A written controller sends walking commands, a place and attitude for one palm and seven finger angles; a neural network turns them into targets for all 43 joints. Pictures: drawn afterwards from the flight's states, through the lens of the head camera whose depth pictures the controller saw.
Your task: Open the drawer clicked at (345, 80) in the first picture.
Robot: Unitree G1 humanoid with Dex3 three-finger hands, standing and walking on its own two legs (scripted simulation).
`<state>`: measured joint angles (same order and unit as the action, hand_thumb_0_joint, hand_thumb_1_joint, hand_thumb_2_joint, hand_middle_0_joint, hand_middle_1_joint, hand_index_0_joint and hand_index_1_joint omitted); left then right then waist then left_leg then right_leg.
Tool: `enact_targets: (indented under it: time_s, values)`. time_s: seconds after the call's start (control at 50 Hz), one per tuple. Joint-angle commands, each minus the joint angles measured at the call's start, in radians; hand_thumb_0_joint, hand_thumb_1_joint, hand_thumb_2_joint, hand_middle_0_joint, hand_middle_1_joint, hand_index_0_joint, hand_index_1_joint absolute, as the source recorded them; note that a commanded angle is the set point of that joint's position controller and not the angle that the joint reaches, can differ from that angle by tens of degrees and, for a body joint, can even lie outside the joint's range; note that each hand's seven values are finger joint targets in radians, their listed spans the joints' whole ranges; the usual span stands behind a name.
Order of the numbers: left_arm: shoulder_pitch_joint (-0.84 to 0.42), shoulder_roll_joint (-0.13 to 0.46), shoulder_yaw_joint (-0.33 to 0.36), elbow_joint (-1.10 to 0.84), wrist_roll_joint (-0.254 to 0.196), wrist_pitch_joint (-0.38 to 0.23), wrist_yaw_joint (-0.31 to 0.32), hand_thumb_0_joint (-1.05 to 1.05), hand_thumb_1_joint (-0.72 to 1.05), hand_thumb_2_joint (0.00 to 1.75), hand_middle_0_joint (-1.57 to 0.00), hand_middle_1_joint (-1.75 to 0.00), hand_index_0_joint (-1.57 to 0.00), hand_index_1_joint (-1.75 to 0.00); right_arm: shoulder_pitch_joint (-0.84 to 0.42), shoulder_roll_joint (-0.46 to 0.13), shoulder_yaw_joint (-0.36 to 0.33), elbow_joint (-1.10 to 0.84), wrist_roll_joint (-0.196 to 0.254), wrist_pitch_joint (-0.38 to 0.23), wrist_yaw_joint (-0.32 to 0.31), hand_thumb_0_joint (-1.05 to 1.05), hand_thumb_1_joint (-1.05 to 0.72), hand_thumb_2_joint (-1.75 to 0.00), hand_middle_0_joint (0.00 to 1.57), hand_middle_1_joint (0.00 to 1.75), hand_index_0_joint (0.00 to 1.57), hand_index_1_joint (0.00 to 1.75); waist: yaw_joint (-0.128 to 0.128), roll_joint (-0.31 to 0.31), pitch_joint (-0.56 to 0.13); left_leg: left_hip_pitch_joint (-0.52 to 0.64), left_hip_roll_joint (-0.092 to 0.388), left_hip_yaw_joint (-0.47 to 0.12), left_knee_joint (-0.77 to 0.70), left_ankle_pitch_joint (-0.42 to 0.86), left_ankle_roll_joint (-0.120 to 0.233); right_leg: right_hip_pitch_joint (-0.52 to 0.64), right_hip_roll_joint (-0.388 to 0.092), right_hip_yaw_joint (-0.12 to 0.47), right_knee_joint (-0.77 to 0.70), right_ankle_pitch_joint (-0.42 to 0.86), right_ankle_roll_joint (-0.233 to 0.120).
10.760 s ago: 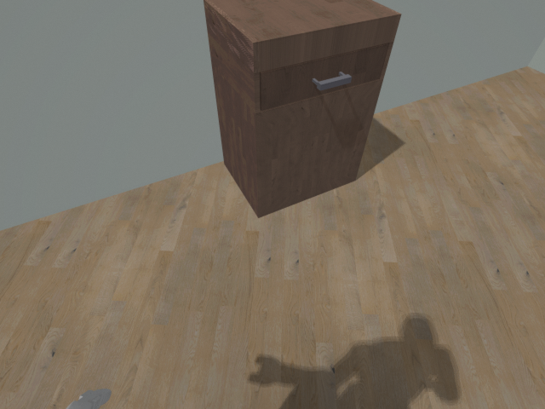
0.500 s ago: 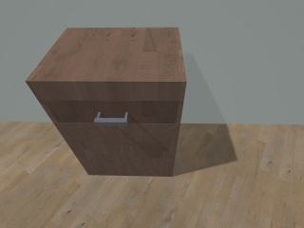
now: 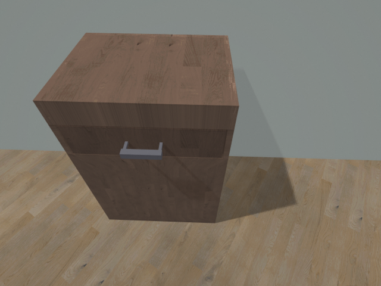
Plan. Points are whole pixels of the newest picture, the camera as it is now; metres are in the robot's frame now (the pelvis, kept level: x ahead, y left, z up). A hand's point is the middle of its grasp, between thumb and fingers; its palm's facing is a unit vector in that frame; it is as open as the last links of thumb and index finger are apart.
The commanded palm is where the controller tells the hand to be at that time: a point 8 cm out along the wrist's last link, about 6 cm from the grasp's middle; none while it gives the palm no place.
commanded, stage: look again from close up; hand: left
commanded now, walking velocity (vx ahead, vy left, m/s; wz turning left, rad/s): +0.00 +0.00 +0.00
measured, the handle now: (142, 149) +0.53 +0.20 -0.11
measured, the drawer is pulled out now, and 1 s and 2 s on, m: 0.00 0.00 0.00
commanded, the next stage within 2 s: raise the hand with hooked fingers in 0.28 s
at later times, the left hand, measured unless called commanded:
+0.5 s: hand out of the picture +0.07 +0.21 -0.12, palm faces -0.04 -0.90 -0.43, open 7.3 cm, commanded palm +0.10 +0.22 -0.06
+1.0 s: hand (75, 275) +0.15 +0.25 -0.05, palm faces +0.11 -0.05 -0.99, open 9.8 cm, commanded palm +0.14 +0.23 +0.01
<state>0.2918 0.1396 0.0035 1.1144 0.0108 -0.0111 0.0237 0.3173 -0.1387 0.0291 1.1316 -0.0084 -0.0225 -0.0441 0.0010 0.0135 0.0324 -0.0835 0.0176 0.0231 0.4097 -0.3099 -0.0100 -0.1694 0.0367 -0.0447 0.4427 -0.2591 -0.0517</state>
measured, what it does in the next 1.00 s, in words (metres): lowers itself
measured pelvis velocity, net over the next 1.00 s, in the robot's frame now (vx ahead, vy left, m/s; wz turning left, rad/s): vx -0.05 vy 0.01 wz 0.02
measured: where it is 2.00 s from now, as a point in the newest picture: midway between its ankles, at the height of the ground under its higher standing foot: outside the picture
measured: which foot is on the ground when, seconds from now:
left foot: down 0.00-1.00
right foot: down 0.00-1.00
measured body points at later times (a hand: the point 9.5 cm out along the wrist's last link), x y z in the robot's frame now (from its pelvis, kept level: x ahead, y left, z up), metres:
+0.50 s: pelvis -0.01 +0.02 +0.00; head +0.01 +0.00 +0.44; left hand +0.07 +0.26 -0.09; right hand +0.02 -0.22 -0.16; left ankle -0.06 +0.12 -0.74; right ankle -0.01 -0.08 -0.74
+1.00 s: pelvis -0.05 +0.01 -0.05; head -0.02 -0.01 +0.39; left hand +0.14 +0.25 +0.00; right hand +0.22 -0.18 -0.12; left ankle -0.06 +0.12 -0.74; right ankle -0.01 -0.09 -0.74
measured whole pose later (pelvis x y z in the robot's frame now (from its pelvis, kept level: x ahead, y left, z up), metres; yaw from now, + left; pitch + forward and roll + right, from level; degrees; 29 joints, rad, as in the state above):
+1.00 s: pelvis -0.05 +0.01 -0.05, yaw +1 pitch +9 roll +1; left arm 0.32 0.34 -0.10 0.06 1.12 0.00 0.54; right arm 0.01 -0.21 -0.01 0.53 -0.08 0.09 0.03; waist 0.12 0.01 -0.10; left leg -0.61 -0.01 0.03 0.93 -0.47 0.01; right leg -0.69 -0.01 -0.04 0.94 -0.41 -0.04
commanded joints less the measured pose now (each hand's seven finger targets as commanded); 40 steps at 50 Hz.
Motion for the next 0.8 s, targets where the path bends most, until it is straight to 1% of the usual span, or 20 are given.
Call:
enact_targets:
  time_s: [0.0, 0.34, 0.36, 0.38, 0.4, 0.42, 0.44, 0.46, 0.48, 0.5, 0.52, 0.54, 0.58, 0.6, 0.62, 0.64, 0.7, 0.72, 0.76, 0.78]
  values:
    - [0.059, 0.085, 0.010, -0.028, -0.005, -0.018, 0.005, 0.00, 0.90, 0.90, -0.20, -0.30, -0.20, -0.30, 0.083, -0.085, -0.016, -0.010, -0.005, -0.007, -0.005, 0.00, -0.90, -0.90, 0.20, 0.30, 0.20, 0.30, -0.002, -0.011, 0.039, -0.100, 0.082, -0.052, -0.063, 0.180, 0.038, 0.041, -0.129, 0.128, -0.073, 0.252, -0.016]
    - [0.083, 0.066, 0.005, -0.018, -0.002, -0.016, 0.009, 0.00, 0.90, 0.90, -0.20, -0.30, -0.20, -0.30, 0.108, -0.066, -0.016, 0.003, -0.004, -0.011, -0.007, 0.00, -0.90, -0.90, 0.20, 0.30, 0.20, 0.30, 0.001, -0.010, 0.061, -0.100, 0.085, -0.055, -0.068, 0.184, 0.045, 0.021, -0.123, 0.120, -0.065, 0.222, -0.014]
    - [0.161, 0.122, 0.014, 0.023, 0.008, -0.046, 0.056, 0.00, 0.90, 0.90, -0.20, -0.30, -0.20, -0.30, -0.052, -0.109, -0.032, -0.073, 0.007, -0.020, 0.008, 0.00, -0.90, -0.90, 0.20, 0.30, 0.20, 0.30, 0.056, -0.039, 0.087, -0.201, 0.077, 0.011, 0.173, 0.240, 0.008, 0.006, -0.202, 0.173, -0.031, 0.799, 0.041]
    - [-0.614, 0.379, -0.086, -1.492, 0.108, -0.216, 0.041, 0.00, 0.88, 0.89, -0.20, -0.32, -0.20, -0.32, -0.056, -0.272, -0.028, -0.442, 0.058, -0.177, -0.043, 0.00, -0.90, -0.90, 0.20, 0.30, 0.20, 0.30, -0.044, 0.245, -0.404, 0.068, -0.018, 0.009, 0.002, 0.392, 0.055, 0.096, -0.107, 0.246, 0.046, 0.608, -0.003]
    - [-0.237, 0.330, -0.015, -1.205, 0.137, -0.111, 0.119, 0.00, 0.85, 0.88, -0.20, -0.33, -0.20, -0.33, -0.139, -0.193, -0.041, -0.386, 0.043, -0.260, -0.083, 0.00, -0.90, -0.90, 0.20, 0.30, 0.20, 0.30, 0.017, 0.372, -0.381, 0.097, 0.007, 0.004, 0.005, 0.633, 0.060, 0.078, -0.064, 0.149, 0.091, 0.376, -0.019]
    - [-0.187, 0.261, -0.006, -1.162, 0.088, -0.040, 0.185, 0.00, 0.83, 0.87, -0.21, -0.34, -0.21, -0.34, -0.116, -0.190, -0.066, -0.326, 0.058, -0.286, -0.084, 0.00, -0.90, -0.90, 0.20, 0.30, 0.20, 0.30, 0.007, 0.315, -0.292, 0.033, 0.023, -0.012, 0.019, 0.561, 0.026, -0.039, -0.041, 0.087, 0.085, 0.162, -0.003]
    - [0.106, 0.057, -0.115, -0.936, 0.128, 0.062, 0.188, 0.00, 0.81, 0.86, -0.21, -0.36, -0.21, -0.36, -0.106, -0.136, -0.059, -0.328, 0.069, -0.280, -0.076, 0.00, -0.90, -0.90, 0.20, 0.30, 0.20, 0.30, 0.000, 0.120, -0.180, -0.064, 0.040, -0.022, 0.025, 0.506, 0.036, -0.099, -0.041, 0.054, 0.078, 0.132, 0.012]
    - [-0.054, 0.058, -0.170, -1.171, 0.159, 0.050, 0.184, 0.00, 0.78, 0.85, -0.21, -0.37, -0.21, -0.37, -0.143, -0.174, -0.059, -0.421, 0.072, -0.290, -0.061, 0.00, -0.90, -0.90, 0.20, 0.30, 0.20, 0.30, -0.006, 0.021, -0.110, -0.114, 0.028, -0.055, 0.033, 0.418, 0.041, -0.120, -0.048, 0.050, 0.071, 0.174, 0.015]
    - [-0.022, 0.101, -0.162, -1.183, 0.255, 0.039, 0.200, 0.00, 0.76, 0.84, -0.21, -0.39, -0.21, -0.39, -0.154, -0.211, -0.068, -0.433, 0.052, -0.297, -0.059, 0.00, -0.90, -0.90, 0.20, 0.30, 0.20, 0.30, -0.019, -0.049, -0.154, -0.115, 0.016, -0.049, 0.069, 0.355, 0.051, -0.170, -0.038, 0.061, 0.083, 0.153, 0.012]
    - [-0.027, 0.108, -0.192, -1.186, 0.346, 0.028, 0.227, 0.00, 0.74, 0.83, -0.21, -0.40, -0.21, -0.40, -0.172, -0.231, -0.063, -0.463, 0.025, -0.295, -0.049, 0.00, -0.90, -0.90, 0.20, 0.30, 0.20, 0.30, -0.035, -0.108, -0.090, -0.174, -0.006, -0.057, 0.099, 0.270, 0.058, -0.248, -0.033, 0.062, 0.087, 0.099, 0.009]
    - [-0.005, 0.100, -0.204, -1.166, 0.427, 0.031, 0.250, 0.00, 0.71, 0.82, -0.21, -0.42, -0.21, -0.42, -0.162, -0.235, -0.066, -0.506, 0.009, -0.280, -0.035, 0.00, -0.90, -0.90, 0.20, 0.30, 0.20, 0.30, -0.040, -0.140, -0.091, -0.218, -0.022, -0.064, 0.126, 0.233, 0.057, -0.284, -0.028, 0.063, 0.102, 0.041, 0.004]
    - [-0.006, 0.098, -0.216, -1.134, 0.540, 0.038, 0.279, 0.00, 0.69, 0.81, -0.22, -0.43, -0.22, -0.43, -0.155, -0.234, -0.075, -0.536, -0.010, -0.255, -0.022, 0.00, -0.90, -0.90, 0.20, 0.30, 0.20, 0.30, -0.042, -0.196, -0.116, -0.236, -0.043, -0.055, 0.161, 0.193, 0.050, -0.320, -0.019, 0.069, 0.107, -0.036, 0.002]
    - [0.226, 0.072, -0.200, -1.060, 0.699, 0.052, 0.329, 0.00, 0.64, 0.79, -0.22, -0.47, -0.22, -0.47, -0.212, -0.240, -0.099, -0.628, -0.035, -0.189, 0.017, 0.00, -0.90, -0.90, 0.20, 0.30, 0.20, 0.30, 0.031, -0.243, -0.093, -0.307, -0.057, -0.044, 0.171, 0.112, 0.031, -0.311, -0.013, 0.064, 0.099, -0.138, -0.009]
    - [0.364, 0.072, -0.184, -1.025, 0.773, 0.052, 0.345, 0.00, 0.62, 0.78, -0.22, -0.48, -0.22, -0.48, -0.233, -0.238, -0.103, -0.652, -0.041, -0.147, 0.040, 0.00, -0.90, -0.90, 0.20, 0.30, 0.20, 0.30, 0.072, -0.255, -0.084, -0.352, -0.058, -0.028, 0.175, 0.107, 0.023, -0.286, -0.012, 0.068, 0.113, -0.109, -0.018]
    - [0.434, 0.124, -0.126, -1.011, 0.838, 0.041, 0.352, 0.00, 0.60, 0.77, -0.22, -0.50, -0.22, -0.50, -0.240, -0.238, -0.105, -0.657, -0.037, -0.094, 0.068, 0.00, -0.90, -0.90, 0.20, 0.30, 0.20, 0.30, 0.114, -0.251, -0.120, -0.407, -0.054, -0.018, 0.179, 0.145, 0.015, -0.244, -0.012, 0.092, 0.149, -0.019, -0.028]
    - [0.437, 0.133, -0.127, -1.058, 0.893, 0.026, 0.357, 0.00, 0.57, 0.76, -0.22, -0.51, -0.22, -0.51, -0.268, -0.232, -0.097, -0.688, -0.039, -0.045, 0.087, 0.00, -0.90, -0.90, 0.20, 0.30, 0.20, 0.30, 0.134, -0.255, -0.157, -0.436, -0.058, -0.004, 0.193, 0.171, 0.009, -0.216, -0.018, 0.103, 0.190, 0.071, -0.033]
    - [0.305, 0.203, -0.075, -1.165, 1.007, -0.013, 0.405, 0.00, 0.50, 0.73, -0.23, -0.55, -0.23, -0.55, -0.351, -0.216, -0.083, -0.765, -0.030, 0.035, 0.114, 0.00, -0.90, -0.90, 0.20, 0.30, 0.20, 0.30, 0.147, -0.176, -0.175, -0.472, -0.073, 0.012, 0.226, 0.139, 0.009, -0.237, -0.023, 0.145, 0.234, 0.081, -0.040]
    - [0.231, 0.252, -0.028, -1.215, 1.040, -0.020, 0.433, 0.00, 0.48, 0.72, -0.23, -0.57, -0.23, -0.57, -0.360, -0.211, -0.084, -0.769, -0.031, 0.061, 0.114, 0.00, -0.90, -0.90, 0.20, 0.30, 0.20, 0.30, 0.153, -0.117, -0.194, -0.468, -0.082, 0.009, 0.240, 0.129, 0.010, -0.235, -0.019, 0.164, 0.246, 0.061, -0.045]
    - [0.129, 0.251, -0.031, -1.277, 1.096, -0.005, 0.493, 0.00, 0.43, 0.70, -0.23, -0.60, -0.23, -0.60, -0.351, -0.186, -0.083, -0.791, -0.041, 0.093, 0.111, 0.00, -0.90, -0.90, 0.20, 0.30, 0.20, 0.30, 0.140, 0.039, -0.258, -0.415, -0.085, 0.012, 0.276, 0.125, 0.015, -0.281, -0.008, 0.164, 0.278, 0.053, -0.051]
    - [0.029, 0.266, -0.030, -1.318, 1.120, -0.003, 0.523, 0.00, 0.41, 0.69, -0.24, -0.62, -0.24, -0.62, -0.345, -0.184, -0.086, -0.790, -0.049, 0.100, 0.103, 0.00, -0.90, -0.90, 0.20, 0.30, 0.20, 0.30, 0.126, 0.079, -0.317, -0.392, -0.081, 0.002, 0.304, 0.142, 0.017, -0.316, -0.002, 0.177, 0.300, 0.075, -0.052]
